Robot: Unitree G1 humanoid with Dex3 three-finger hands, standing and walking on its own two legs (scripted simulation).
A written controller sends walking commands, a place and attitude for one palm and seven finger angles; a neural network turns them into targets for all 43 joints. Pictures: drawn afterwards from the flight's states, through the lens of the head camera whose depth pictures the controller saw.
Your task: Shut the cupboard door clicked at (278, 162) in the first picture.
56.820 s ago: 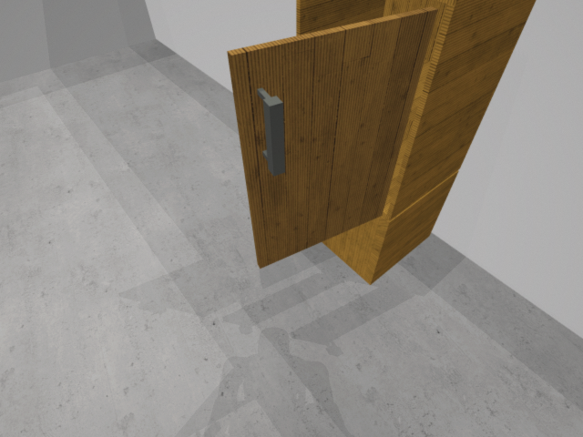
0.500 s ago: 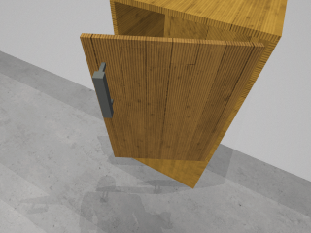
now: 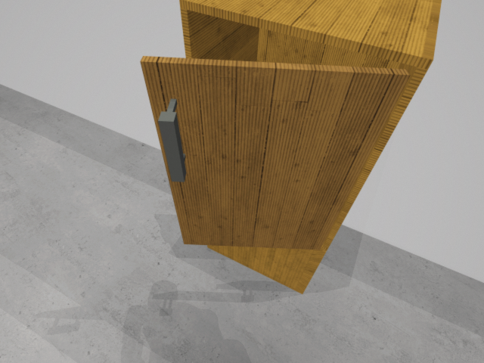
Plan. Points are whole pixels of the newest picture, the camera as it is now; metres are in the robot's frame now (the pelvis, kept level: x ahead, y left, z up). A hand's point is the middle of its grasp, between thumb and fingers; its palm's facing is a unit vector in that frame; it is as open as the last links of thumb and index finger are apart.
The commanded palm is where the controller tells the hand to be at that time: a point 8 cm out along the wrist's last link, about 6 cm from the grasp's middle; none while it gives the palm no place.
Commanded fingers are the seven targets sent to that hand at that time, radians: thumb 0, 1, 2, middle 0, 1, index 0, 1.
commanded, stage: look again from close up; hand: left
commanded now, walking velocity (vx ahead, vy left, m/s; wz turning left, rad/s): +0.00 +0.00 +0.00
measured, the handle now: (176, 141) +0.46 +0.15 +0.10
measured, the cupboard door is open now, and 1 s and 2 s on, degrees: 25 25 25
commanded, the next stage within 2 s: raise the hand and make a fist in 0.52 s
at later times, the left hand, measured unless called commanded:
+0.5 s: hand out of the picture +0.06 +0.20 -0.17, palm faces -0.01 -0.97 -0.25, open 7.4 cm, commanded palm none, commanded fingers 0.00 0.90 0.90 -0.20 -0.30 -0.20 -0.30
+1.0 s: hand (147, 336) +0.17 +0.16 -0.05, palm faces +0.02 -1.00 -0.01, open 6.4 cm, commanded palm +0.15 +0.23 -0.03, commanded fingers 0.00 0.90 0.90 -0.55 -0.68 -0.55 -0.68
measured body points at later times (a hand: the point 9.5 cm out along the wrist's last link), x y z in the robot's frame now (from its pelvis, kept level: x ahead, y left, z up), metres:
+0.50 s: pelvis +0.04 +0.01 +0.00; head +0.05 -0.01 +0.44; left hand +0.06 +0.25 -0.15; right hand +0.08 -0.23 -0.16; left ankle +0.02 +0.09 -0.74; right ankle +0.02 -0.11 -0.74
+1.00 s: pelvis +0.01 -0.04 -0.07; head +0.04 -0.03 +0.38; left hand +0.16 +0.22 -0.04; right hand +0.22 -0.27 -0.12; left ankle +0.02 +0.10 -0.74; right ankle +0.03 -0.10 -0.74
